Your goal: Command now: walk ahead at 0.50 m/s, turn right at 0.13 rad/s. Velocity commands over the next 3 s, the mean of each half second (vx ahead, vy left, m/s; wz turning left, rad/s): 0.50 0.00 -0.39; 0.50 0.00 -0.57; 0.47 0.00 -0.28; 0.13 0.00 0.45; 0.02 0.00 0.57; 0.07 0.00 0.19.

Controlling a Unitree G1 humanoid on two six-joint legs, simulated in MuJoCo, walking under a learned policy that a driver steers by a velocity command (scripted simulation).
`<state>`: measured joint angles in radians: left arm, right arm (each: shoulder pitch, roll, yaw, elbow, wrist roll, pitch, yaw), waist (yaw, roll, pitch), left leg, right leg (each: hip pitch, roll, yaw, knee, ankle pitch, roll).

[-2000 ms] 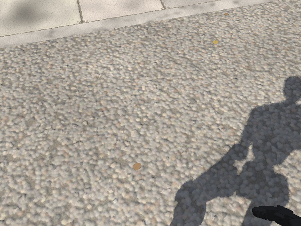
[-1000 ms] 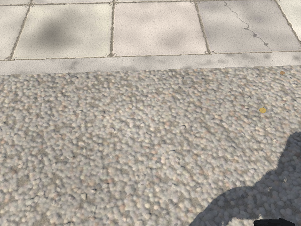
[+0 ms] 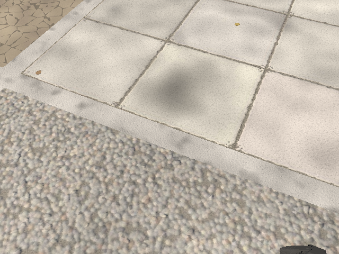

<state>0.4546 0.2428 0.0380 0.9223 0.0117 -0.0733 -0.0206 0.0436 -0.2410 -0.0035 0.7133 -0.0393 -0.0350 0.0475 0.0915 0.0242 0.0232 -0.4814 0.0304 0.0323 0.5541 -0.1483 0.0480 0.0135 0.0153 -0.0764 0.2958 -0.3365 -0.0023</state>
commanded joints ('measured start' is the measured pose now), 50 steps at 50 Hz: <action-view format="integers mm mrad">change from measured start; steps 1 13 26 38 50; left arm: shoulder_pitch -21 -176 -304 -156 3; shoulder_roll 159 49 79 173 205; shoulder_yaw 30 33 30 66 74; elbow -42 -108 -194 -125 -110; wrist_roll -7 19 29 -13 5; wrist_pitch -4 68 61 18 24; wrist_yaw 6 -30 -38 12 33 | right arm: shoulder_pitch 251 279 367 220 -108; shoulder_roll -144 -96 -187 -85 -111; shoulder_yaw -53 -53 -78 -51 -37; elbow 27 95 185 35 -94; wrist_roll -21 24 14 -10 12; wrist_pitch -37 -76 -32 7 -18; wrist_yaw -30 -58 -79 -36 -24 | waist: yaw -178 -83 -54 -119 -12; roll -34 54 72 -31 -99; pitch -116 22 -28 -22 18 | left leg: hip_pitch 441 409 596 -97 -109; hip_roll -11 228 244 84 -5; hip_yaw -15 -24 225 -38 -56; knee -109 -418 -27 506 38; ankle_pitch -16 205 923 -106 80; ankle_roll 49 98 57 -99 -76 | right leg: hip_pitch -178 -703 -416 -194 -11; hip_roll -164 -113 55 -133 -144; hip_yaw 102 102 -98 329 442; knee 283 788 323 -84 31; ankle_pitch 610 185 82 482 588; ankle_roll -117 -29 -175 -290 -209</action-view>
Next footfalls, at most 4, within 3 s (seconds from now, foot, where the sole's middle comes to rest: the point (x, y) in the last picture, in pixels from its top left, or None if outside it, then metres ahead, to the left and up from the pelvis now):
0.02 left None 0.16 0.10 -0.77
0.56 right None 0.41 -0.13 -0.77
1.08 left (221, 188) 0.76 -0.13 -0.77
1.54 right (293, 190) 0.78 -0.43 -0.77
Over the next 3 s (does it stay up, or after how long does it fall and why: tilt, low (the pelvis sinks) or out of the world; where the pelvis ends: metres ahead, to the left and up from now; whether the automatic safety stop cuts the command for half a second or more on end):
stays up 0.78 -0.30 0.01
